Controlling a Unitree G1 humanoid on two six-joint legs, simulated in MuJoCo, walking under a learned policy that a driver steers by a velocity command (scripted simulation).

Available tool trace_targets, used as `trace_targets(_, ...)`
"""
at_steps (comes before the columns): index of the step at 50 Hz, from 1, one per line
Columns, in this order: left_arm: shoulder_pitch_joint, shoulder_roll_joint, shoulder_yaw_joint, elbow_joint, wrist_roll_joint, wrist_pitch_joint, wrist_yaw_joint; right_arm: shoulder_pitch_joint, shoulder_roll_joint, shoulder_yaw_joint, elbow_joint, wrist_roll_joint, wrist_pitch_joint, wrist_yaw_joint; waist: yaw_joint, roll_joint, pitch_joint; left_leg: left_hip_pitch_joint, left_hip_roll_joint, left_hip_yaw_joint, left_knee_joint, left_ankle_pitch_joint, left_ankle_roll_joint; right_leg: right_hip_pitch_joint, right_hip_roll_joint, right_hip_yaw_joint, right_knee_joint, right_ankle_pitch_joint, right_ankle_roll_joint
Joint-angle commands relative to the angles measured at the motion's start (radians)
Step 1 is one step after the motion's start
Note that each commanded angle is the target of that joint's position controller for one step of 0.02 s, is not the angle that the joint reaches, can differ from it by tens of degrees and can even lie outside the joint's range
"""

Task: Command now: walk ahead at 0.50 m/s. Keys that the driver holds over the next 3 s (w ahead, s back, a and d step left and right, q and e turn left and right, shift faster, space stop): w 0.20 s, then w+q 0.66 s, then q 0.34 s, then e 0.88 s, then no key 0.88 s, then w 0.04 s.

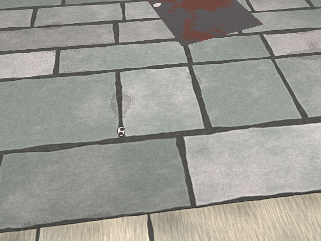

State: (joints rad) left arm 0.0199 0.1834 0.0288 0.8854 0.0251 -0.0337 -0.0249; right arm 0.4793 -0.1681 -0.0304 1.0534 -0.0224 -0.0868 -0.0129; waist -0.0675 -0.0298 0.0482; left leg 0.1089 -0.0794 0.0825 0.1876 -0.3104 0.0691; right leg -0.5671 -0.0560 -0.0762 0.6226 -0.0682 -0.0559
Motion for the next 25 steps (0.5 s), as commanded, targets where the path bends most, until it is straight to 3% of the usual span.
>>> trace_targets(1,-0.015,0.083,0.021,-0.064,-0.003,-0.026,0.008,0.029,-0.161,-0.03,-0.017,-0.006,-0.001,-0.012,0.059,0.11,0.035,0.017,0.308,-0.097,0.108,0.862,0.111,0.056,0.05,-0.025,-0.062,-0.092,-0.049)
trace_targets(2,0.083,0.098,0.031,-0.034,-0.002,-0.031,0.014,0.013,-0.172,-0.033,-0.017,-0.007,0.001,-0.012,0.101,0.113,-0.013,0.012,0.297,-0.085,0.22,0.974,0.098,0.175,0.084,-0.035,-0.089,-0.113,-0.07)
trace_targets(3,0.251,0.117,0.045,0.023,0.005,-0.04,0.022,-0.007,-0.172,-0.033,-0.02,0.001,0.005,-0.01,0.173,0.086,-0.097,-0.045,0.261,-0.051,0.407,0.96,0.077,0.38,0.103,-0.042,-0.159,-0.06,-0.095)
trace_targets(4,0.427,0.189,0.068,0.063,0.03,-0.049,0.033,-0.013,-0.146,-0.024,-0.048,0.012,0.003,-0.005,0.231,0.018,-0.211,-0.249,0.217,-0.024,0.682,0.668,0.055,0.648,-0.066,0.144,-0.174,-0.115,-0.146)
trace_targets(5,0.485,0.29,0.092,0.067,0.039,-0.044,0.032,0.101,-0.039,-0.005,-0.07,0.048,0.004,0.008,0.175,-0.207,-0.337,-0.616,0.021,0.014,1.072,-0.111,0.004,0.917,-0.372,0.65,-0.27,-0.168,-0.291)
trace_targets(6,0.415,0.248,0.087,0.06,-0.005,-0.027,0.023,0.035,-0.144,-0.033,-0.065,0.022,0.008,0.003,0.175,-0.064,-0.299,-0.713,0.034,-0.138,1.165,-0.182,0.021,0.843,-0.343,0.732,-0.348,-0.243,-0.286)
trace_targets(7,0.303,0.194,0.071,0.042,-0.014,-0.025,0.022,-0.05,-0.15,-0.04,-0.097,0.017,0.005,0.004,0.131,-0.039,-0.131,-0.763,0.086,-0.142,1.156,-0.102,0.027,0.696,-0.312,0.564,-0.367,-0.25,-0.254)
trace_targets(8,0.248,0.133,0.054,0.036,-0.01,-0.032,0.019,-0.095,-0.137,-0.038,-0.108,0.015,-0.001,0.007,0.11,0.006,-0.06,-0.738,0.122,-0.142,1.097,-0.036,0.027,0.574,-0.265,0.461,-0.407,-0.171,-0.224)
trace_targets(10,0.242,0.075,0.036,0.06,-0.01,-0.046,0.027,-0.078,-0.108,-0.039,-0.101,-0.005,0.022,0.017,0.05,-0.017,-0.018,-0.642,0.161,-0.138,0.993,0.013,0.011,0.434,-0.18,0.31,-0.445,-0.055,-0.16)
trace_targets(12,0.292,0.085,0.036,0.08,-0.008,-0.066,0.03,-0.058,-0.078,-0.037,-0.092,-0.006,0.048,0.027,0.034,-0.016,-0.021,-0.613,0.155,-0.135,0.963,0.026,-0.004,0.402,-0.17,0.241,-0.464,0.013,-0.149)
trace_targets(15,0.34,0.123,0.043,0.092,-0.009,-0.08,0.031,-0.168,-0.083,-0.038,-0.135,-0.004,0.071,0.035,0.039,-0.016,0.031,-0.717,0.169,-0.14,0.886,0.132,-0.018,0.397,-0.162,0.157,-0.514,0.007,-0.13)
trace_targets(18,0.379,0.116,0.038,0.093,-0.009,-0.081,0.032,-0.276,-0.091,-0.037,-0.176,0.002,0.071,0.041,0.061,-0.015,0.053,-0.788,0.163,-0.135,0.76,0.248,-0.024,0.439,-0.149,0.083,-0.527,0.078,-0.103)
trace_targets(21,0.387,0.119,0.031,0.09,-0.016,-0.084,0.037,-0.381,-0.081,-0.025,-0.215,0.005,0.06,0.05,0.083,-0.013,0.065,-0.738,0.144,-0.076,0.571,0.369,-0.012,0.456,-0.128,-0.009,-0.511,0.249,-0.069)
trace_targets(25,0.448,0.136,0.032,0.115,-0.008,-0.072,0.05,-0.464,-0.08,-0.014,-0.259,-0.001,0.061,0.058,0.113,-0.043,0.054,-0.688,0.114,0.02,0.47,0.33,0.013,0.577,-0.15,-0.089,-0.453,0.417,-0.054)
